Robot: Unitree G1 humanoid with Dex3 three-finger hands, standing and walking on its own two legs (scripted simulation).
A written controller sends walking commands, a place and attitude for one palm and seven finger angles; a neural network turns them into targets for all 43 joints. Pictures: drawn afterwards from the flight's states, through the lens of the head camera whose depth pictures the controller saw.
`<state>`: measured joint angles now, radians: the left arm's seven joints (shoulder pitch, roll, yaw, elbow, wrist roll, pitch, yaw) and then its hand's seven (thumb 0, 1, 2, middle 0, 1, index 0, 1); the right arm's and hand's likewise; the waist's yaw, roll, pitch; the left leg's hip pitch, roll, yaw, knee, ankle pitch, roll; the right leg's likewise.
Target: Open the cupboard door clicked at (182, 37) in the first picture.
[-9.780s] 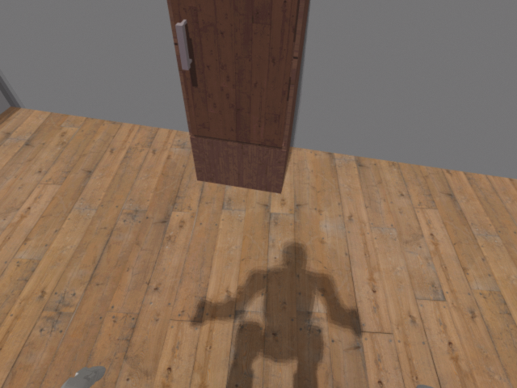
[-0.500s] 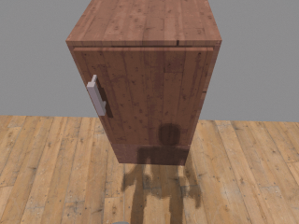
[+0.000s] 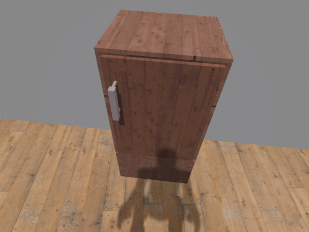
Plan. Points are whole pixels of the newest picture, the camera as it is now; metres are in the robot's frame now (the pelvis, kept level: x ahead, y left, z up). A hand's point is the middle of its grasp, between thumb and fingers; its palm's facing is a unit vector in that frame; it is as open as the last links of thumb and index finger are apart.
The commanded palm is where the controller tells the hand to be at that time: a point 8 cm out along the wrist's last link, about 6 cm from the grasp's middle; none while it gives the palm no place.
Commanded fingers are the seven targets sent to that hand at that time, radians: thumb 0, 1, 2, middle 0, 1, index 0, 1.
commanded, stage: come to a stop and stand still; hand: left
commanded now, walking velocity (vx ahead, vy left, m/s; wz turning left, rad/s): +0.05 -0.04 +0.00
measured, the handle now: (115, 101) +0.57 +0.20 -0.01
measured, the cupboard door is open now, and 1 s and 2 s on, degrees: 0 0 0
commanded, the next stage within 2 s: look again from close up in 0.02 s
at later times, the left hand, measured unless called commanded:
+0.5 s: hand out of the picture +0.03 +0.14 -0.18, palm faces +0.06 -0.98 -0.19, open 7.3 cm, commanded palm none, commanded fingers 0.00 0.90 0.90 -0.20 -0.30 -0.20 -0.30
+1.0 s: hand (84, 202) +0.19 +0.19 +0.00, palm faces +0.13 -0.99 -0.03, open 7.8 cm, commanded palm +0.11 +0.24 -0.06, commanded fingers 0.00 0.60 0.77 -0.22 -0.50 -0.22 -0.50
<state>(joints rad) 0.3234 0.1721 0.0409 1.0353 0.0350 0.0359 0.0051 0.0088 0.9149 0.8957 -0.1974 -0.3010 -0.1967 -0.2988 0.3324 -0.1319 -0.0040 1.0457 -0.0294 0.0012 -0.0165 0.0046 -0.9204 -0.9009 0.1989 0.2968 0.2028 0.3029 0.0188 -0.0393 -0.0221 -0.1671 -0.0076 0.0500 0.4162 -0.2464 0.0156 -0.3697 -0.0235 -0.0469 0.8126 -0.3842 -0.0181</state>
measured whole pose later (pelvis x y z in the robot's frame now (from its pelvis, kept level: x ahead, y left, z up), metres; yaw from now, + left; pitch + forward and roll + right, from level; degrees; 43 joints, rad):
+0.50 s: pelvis +0.03 -0.02 -0.01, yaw +0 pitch -1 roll +0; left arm 0.34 0.14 0.00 1.04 0.02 -0.02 0.06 0.02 0.92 0.90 -0.20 -0.30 -0.20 -0.30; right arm 0.25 -0.16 -0.02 1.04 -0.01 -0.01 -0.04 0.01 -0.92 -0.90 0.20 0.30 0.20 0.30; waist 0.01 -0.01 -0.01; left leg -0.18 0.03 0.04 0.55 -0.35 0.00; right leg -0.15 0.05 -0.07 0.51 -0.34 -0.06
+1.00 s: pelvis -0.06 +0.01 -0.03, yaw +2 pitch +4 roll +0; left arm 0.20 0.19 0.09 0.27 -0.20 -0.38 -0.07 0.01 0.81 0.85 -0.20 -0.37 -0.20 -0.37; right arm 0.25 -0.24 0.02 0.71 0.02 -0.26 -0.05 0.01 -0.90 -0.90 0.20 0.30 0.21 0.30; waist -0.04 0.01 -0.06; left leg -0.54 -0.05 0.04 0.76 -0.31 0.04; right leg -0.53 -0.02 -0.06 0.80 -0.39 -0.03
